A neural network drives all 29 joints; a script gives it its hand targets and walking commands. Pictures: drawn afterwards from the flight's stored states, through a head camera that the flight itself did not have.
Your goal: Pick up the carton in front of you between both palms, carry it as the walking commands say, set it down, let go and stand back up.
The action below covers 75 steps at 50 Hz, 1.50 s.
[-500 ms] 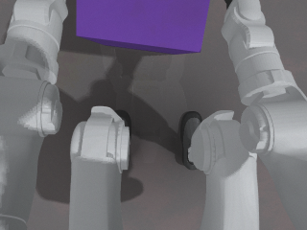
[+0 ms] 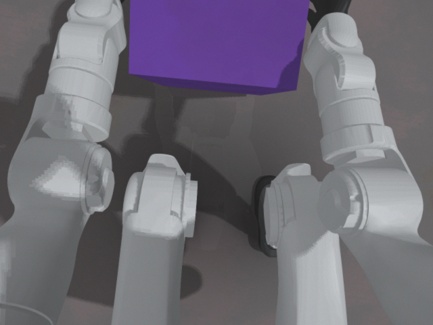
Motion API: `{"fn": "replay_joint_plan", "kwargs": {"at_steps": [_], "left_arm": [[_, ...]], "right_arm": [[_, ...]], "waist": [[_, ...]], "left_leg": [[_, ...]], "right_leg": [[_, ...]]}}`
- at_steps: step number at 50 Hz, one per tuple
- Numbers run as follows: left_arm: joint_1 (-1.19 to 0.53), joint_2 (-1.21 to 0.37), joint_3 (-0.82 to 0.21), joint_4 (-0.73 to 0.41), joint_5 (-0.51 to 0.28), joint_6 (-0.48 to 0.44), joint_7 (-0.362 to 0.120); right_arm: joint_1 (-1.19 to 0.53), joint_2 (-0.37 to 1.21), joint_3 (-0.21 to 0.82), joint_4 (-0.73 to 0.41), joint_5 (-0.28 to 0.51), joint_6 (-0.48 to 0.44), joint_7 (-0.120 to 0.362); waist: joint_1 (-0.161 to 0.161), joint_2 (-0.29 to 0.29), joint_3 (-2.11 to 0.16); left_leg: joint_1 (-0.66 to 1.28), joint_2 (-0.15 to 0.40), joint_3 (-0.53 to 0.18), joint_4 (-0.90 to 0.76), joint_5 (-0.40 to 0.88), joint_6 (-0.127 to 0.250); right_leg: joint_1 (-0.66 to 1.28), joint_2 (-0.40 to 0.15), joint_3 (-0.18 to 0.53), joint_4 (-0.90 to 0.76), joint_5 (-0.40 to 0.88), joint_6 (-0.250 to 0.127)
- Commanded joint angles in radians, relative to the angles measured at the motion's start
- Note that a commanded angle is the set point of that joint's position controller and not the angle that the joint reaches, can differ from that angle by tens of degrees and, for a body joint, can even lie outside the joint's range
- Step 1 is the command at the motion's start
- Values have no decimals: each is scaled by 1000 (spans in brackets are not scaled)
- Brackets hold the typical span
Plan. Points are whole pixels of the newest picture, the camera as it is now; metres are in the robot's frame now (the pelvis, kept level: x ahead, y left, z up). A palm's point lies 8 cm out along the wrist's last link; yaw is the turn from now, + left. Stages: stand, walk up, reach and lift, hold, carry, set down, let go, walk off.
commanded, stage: reach and lift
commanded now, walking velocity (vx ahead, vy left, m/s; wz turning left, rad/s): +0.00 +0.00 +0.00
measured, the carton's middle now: (218, 24) +0.53 +0.06 -0.21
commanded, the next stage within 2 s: none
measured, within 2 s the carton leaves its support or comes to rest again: neither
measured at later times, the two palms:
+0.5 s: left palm out of the picture +0.48 +0.21 +0.06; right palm out of the picture +0.49 -0.09 +0.06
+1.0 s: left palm out of the picture +0.43 +0.19 +0.21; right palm out of the picture +0.46 -0.11 +0.22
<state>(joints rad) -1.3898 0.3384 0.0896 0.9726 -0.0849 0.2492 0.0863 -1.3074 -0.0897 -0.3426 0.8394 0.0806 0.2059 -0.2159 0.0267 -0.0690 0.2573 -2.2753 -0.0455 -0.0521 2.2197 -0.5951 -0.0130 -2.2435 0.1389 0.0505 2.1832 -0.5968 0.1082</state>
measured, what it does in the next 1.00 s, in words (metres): rises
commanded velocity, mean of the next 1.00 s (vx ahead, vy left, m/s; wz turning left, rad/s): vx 0.00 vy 0.00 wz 0.00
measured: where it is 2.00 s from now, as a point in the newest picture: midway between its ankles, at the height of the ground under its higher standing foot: (220, 227)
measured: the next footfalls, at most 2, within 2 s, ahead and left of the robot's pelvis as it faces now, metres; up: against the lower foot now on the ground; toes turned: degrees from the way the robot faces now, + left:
none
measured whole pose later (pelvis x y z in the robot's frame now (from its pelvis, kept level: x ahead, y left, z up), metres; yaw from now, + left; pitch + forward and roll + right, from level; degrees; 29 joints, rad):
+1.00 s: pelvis +0.04 -0.01 +0.25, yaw +5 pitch +32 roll -1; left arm -0.72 -0.02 0.36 0.69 0.20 0.35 0.02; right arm -0.67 0.13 -0.44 0.61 -0.17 0.31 -0.09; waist 0.01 -0.03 -0.23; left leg -1.44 -0.10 -0.11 1.35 -0.47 -0.04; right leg -1.42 0.12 0.11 1.35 -0.49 0.05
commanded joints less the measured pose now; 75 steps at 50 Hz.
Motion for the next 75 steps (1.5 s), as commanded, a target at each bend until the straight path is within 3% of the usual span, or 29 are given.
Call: {"fn": "replay_joint_plan", "kwargs": {"at_steps": [1,4,9,13,20,31,38,53,66,75], "left_arm": [[-586,-1123,-333,-371,-103,-10,-293],[-487,-1191,-312,-324,-60,36,-283],[-403,-1227,-164,-133,70,77,-307],[-400,-1219,-58,-80,147,81,-322],[-371,-1239,-18,-100,197,90,-324],[-237,-1376,-223,-282,102,111,-324],[-96,-1418,-267,-296,95,102,-310],[176,-1455,-263,-294,140,59,-296],[421,-1470,-332,-372,146,64,-295],[575,-1471,-394,-470,127,144,-305]], "right_arm": [[-714,1067,497,-273,85,17,260],[-677,1066,491,-307,40,46,261],[-558,1047,309,-135,-112,97,286],[-542,1051,221,-77,-175,110,302],[-512,1119,240,-75,-181,129,330],[-339,1225,440,-181,-99,147,354],[-181,1254,492,-182,-89,140,363],[120,1268,495,-154,-146,103,374],[381,1271,568,-202,-161,112,391],[544,1258,629,-287,-148,195,414]], "waist": [[63,149,-1713],[32,152,-1642],[-18,150,-1278],[-17,132,-1226],[19,93,-1336],[8,111,-1496],[2,109,-1385],[-10,85,-1134],[-14,80,-954],[-22,76,-795]], "left_leg": [[1044,-81,110,-223,704,-10],[967,-93,115,-300,561,-22],[703,-100,124,-443,208,-15],[681,-104,124,-519,140,-7],[807,-107,129,-618,168,2],[1093,-113,124,-734,351,-24],[1198,-117,97,-842,373,-20],[1475,-102,31,-1136,394,-1],[1790,-73,-17,-1423,538,5],[2009,-55,-35,-1623,640,4]], "right_leg": [[590,66,-187,-158,488,-63],[581,70,-190,-229,380,-64],[506,65,-170,-356,160,-79],[533,61,-160,-438,116,-84],[634,63,-156,-555,122,-76],[847,65,-137,-689,269,-62],[949,59,-105,-801,288,-62],[1256,31,-33,-1108,321,-78],[1617,-8,25,-1399,483,-91],[1877,-34,44,-1603,610,-92]]}}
